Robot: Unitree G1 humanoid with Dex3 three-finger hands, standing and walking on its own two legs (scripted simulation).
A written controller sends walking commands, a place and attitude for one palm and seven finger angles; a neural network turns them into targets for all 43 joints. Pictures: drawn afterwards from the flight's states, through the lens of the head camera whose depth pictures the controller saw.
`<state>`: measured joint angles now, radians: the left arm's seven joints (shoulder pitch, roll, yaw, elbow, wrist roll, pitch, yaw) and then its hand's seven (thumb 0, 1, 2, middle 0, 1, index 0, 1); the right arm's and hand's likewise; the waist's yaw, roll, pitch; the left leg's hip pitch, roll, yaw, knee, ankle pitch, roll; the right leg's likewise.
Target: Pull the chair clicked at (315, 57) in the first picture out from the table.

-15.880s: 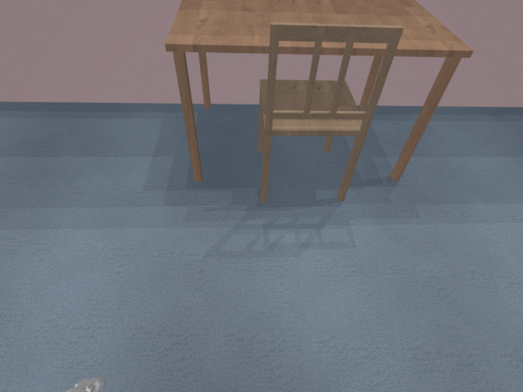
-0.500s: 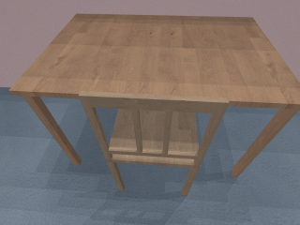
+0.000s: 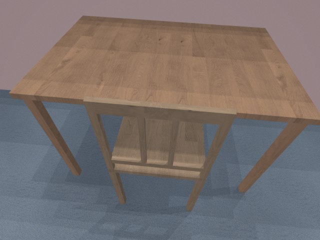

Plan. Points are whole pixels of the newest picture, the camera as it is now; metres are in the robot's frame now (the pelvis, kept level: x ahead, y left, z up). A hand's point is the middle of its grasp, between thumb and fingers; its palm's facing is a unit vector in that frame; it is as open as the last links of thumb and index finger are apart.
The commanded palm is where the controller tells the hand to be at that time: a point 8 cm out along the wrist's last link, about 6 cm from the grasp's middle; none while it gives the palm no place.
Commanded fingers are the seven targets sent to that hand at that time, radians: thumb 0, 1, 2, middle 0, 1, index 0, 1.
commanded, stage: come to a stop and stand still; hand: left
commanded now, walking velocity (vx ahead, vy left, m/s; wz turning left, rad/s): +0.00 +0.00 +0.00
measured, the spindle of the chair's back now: (142, 141) +0.46 +0.10 -0.10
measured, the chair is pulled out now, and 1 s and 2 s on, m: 0.00 0.00 0.00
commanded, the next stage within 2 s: look again from close up in 0.32 s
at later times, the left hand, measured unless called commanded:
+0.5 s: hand out of the picture -0.05 +0.14 -0.18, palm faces +0.03 -0.98 -0.18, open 7.4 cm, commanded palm none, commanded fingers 0.00 0.90 0.90 -0.20 -0.30 -0.20 -0.30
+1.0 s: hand out of the picture +0.01 +0.17 -0.17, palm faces +0.05 -0.97 -0.24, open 7.3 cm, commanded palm none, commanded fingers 0.00 0.90 0.90 -0.20 -0.30 -0.20 -0.30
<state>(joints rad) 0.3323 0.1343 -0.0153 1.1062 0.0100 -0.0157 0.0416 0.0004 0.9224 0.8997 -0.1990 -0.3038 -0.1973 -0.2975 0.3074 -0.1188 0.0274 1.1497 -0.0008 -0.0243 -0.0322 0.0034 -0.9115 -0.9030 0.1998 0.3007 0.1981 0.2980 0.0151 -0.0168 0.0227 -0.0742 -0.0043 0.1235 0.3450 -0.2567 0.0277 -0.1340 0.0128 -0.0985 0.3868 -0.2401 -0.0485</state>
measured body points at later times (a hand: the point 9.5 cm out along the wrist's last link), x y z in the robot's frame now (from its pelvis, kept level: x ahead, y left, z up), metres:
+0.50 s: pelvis -0.02 -0.01 +0.00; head -0.01 -0.02 +0.45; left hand -0.06 +0.20 -0.16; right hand -0.04 -0.21 -0.17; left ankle -0.04 +0.09 -0.74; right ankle -0.02 -0.08 -0.74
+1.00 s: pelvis -0.02 -0.01 +0.00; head -0.01 -0.02 +0.44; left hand +0.00 +0.22 -0.15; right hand +0.00 -0.23 -0.17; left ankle -0.04 +0.09 -0.74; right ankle -0.02 -0.08 -0.74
